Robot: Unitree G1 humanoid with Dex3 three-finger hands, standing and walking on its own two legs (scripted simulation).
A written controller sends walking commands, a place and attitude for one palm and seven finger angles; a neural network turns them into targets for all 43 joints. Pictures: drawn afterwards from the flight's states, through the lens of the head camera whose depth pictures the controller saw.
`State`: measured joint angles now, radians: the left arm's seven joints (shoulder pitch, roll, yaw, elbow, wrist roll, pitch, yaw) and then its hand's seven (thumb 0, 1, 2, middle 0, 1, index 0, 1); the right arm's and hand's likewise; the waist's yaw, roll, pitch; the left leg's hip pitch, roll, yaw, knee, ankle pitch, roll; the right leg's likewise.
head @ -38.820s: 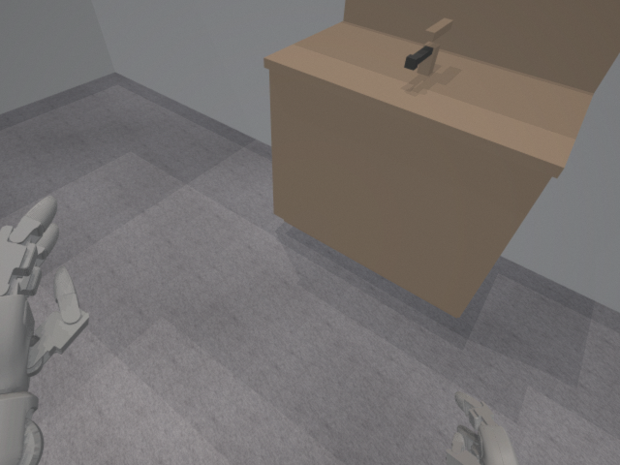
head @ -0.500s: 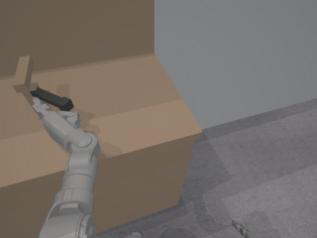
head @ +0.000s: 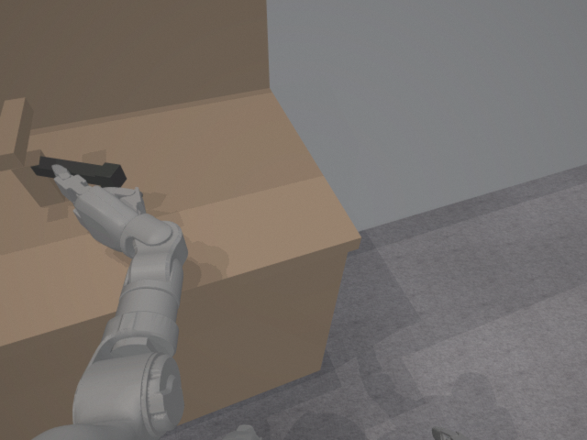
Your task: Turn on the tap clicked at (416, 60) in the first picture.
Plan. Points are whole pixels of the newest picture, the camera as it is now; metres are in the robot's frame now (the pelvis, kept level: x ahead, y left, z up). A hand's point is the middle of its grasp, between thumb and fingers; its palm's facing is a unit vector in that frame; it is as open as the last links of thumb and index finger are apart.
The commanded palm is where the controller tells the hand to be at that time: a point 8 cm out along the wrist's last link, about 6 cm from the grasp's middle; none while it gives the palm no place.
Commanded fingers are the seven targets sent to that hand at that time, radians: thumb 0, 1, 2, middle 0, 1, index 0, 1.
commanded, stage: push the lever round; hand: left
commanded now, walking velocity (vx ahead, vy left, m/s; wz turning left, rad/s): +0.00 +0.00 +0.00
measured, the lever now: (111, 177) +0.46 +0.27 +0.11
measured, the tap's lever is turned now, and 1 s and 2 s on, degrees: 59 73 73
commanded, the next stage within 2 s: lift the hand up off the lever in 0.26 s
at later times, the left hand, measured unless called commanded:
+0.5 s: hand (142, 179) +0.46 +0.23 +0.11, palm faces +0.84 -0.54 -0.10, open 8.0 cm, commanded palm +0.40 +0.24 +0.11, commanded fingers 0.00 0.90 0.90 -0.15 -0.15 -0.15 -0.15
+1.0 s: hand (129, 174) +0.46 +0.24 +0.12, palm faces +0.83 -0.55 -0.07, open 7.8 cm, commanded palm +0.40 +0.24 +0.13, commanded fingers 0.00 0.90 0.90 -0.15 -0.15 -0.15 -0.15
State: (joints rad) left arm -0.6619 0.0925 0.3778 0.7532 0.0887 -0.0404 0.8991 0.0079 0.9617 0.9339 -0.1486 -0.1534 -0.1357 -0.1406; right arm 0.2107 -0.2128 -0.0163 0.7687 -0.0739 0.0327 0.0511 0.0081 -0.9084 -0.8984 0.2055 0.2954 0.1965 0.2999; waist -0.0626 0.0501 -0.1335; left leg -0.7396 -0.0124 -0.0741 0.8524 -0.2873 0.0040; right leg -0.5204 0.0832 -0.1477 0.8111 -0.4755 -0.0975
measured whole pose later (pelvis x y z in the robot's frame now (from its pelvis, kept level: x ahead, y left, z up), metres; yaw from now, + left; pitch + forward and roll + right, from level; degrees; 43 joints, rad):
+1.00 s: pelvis +0.02 +0.00 +0.01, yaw -1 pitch +9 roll -2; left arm -0.64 0.13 0.41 0.71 0.07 0.02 0.83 0.01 0.90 0.90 -0.15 -0.15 -0.15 -0.14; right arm 0.24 -0.23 -0.02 0.74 -0.06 0.06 0.06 0.01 -0.91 -0.90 0.21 0.30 0.20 0.30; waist -0.07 0.04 -0.14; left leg -0.65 -0.02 -0.05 0.78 -0.30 0.01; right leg -0.43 0.08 -0.12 0.72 -0.46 -0.08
